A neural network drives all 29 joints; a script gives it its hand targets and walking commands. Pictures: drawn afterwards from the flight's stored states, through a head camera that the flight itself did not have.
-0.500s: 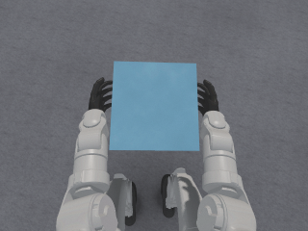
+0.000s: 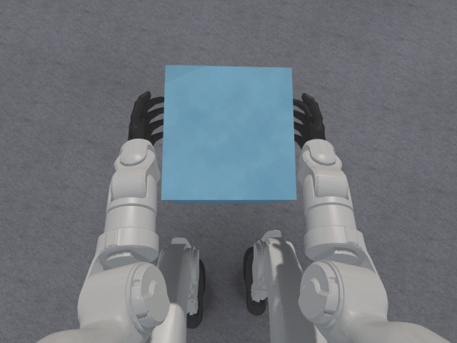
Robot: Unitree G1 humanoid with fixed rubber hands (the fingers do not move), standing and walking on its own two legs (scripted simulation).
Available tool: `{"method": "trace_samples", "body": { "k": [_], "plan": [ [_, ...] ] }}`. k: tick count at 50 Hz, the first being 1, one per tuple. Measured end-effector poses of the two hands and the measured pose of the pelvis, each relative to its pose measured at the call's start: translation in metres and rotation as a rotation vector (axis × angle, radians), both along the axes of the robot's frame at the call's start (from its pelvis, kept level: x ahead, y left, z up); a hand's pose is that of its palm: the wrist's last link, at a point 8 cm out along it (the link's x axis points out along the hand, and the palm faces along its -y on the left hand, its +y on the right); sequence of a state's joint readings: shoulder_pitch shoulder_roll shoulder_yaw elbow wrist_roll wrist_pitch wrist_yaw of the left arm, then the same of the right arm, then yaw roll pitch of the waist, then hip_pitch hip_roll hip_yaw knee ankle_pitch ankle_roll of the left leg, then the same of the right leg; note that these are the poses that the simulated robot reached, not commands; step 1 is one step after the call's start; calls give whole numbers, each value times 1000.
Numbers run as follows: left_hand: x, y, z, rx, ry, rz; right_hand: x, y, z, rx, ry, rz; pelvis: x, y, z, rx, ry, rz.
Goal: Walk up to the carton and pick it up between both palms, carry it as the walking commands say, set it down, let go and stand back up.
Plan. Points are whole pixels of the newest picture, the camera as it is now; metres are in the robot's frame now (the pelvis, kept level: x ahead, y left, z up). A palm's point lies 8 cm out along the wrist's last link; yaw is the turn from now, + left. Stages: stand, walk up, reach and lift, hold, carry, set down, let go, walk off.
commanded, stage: set down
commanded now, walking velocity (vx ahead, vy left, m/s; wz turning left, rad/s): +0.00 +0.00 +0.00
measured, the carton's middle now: (226, 148) +0.45 -0.01 -0.14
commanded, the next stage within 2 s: none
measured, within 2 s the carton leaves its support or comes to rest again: neither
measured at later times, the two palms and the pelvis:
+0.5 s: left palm (157, 143) +0.46 +0.13 -0.16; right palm (298, 144) +0.46 -0.16 -0.16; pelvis -0.02 +0.00 -0.07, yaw +1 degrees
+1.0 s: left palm (168, 144) +0.49 +0.12 -0.25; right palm (289, 145) +0.48 -0.16 -0.25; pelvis -0.02 +0.00 -0.14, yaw +1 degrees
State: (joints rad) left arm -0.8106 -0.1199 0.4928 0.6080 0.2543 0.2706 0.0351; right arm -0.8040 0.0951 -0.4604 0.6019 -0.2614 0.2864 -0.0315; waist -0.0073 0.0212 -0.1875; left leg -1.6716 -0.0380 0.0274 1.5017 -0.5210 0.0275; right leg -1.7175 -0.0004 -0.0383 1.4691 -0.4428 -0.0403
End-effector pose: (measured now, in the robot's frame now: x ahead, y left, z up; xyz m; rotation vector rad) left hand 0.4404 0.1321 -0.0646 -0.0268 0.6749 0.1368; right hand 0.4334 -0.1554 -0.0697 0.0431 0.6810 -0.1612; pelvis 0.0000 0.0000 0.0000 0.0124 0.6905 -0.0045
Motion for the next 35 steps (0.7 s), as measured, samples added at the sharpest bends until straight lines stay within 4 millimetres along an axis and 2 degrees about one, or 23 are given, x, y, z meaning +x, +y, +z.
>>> {"method": "trace_samples", "body": {
  "k": [35],
  "plan": [
    [34,-6,-127,5,7,-9,34,-6,-126,-16,10,15,-21,0,-100,4,78,13]
  ]
}}
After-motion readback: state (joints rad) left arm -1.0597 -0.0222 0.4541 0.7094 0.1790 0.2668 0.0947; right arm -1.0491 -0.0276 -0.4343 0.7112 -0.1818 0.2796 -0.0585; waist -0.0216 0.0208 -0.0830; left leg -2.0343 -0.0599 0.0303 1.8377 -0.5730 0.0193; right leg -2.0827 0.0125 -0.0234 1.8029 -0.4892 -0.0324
